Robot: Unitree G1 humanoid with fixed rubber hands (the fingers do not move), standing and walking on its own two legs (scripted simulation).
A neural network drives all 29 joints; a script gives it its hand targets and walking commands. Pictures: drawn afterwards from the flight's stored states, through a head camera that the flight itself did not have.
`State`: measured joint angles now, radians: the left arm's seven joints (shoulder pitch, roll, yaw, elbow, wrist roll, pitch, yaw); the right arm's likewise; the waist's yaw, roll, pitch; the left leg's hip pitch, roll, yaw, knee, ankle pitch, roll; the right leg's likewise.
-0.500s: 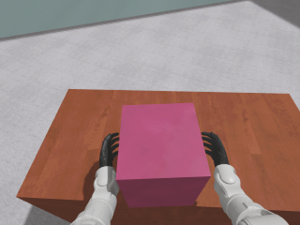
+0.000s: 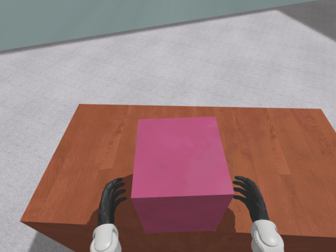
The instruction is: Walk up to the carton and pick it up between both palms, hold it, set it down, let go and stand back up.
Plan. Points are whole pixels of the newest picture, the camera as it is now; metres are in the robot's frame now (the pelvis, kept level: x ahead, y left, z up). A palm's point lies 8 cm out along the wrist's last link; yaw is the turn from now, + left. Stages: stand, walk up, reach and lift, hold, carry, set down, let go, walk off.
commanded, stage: set down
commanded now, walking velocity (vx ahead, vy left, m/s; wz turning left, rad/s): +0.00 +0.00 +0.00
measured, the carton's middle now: (178, 177) +0.34 +0.00 -0.03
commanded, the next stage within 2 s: let go in 1.98 s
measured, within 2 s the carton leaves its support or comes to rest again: neither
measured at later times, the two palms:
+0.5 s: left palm (94, 238) +0.20 +0.20 -0.04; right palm (264, 237) +0.19 -0.19 -0.05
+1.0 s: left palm (95, 246) +0.19 +0.20 -0.06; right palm (264, 248) +0.17 -0.19 -0.07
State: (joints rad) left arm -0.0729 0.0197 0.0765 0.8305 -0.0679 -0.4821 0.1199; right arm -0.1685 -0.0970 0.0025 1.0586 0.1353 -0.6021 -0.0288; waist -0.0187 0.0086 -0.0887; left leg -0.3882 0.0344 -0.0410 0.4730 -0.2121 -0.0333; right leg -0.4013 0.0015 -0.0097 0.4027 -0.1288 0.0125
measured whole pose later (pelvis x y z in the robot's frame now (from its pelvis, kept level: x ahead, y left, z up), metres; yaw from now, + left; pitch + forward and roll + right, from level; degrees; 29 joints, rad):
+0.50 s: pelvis +0.00 +0.00 +0.00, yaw +0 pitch +1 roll -1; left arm 0.14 0.08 0.01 0.65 -0.12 -0.41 0.11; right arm 0.10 -0.10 0.02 0.82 0.14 -0.54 -0.01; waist -0.02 0.01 -0.02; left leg -0.25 0.03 -0.04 0.47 -0.24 -0.03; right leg -0.26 0.00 -0.01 0.40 -0.15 0.01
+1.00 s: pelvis +0.02 +0.00 +0.00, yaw +0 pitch -3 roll -1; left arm 0.21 0.09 0.00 0.60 -0.08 -0.27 0.09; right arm 0.17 -0.10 0.02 0.81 0.14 -0.46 0.00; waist -0.02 0.01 0.03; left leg -0.16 0.03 -0.04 0.47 -0.27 -0.03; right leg -0.17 0.00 -0.01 0.40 -0.18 0.01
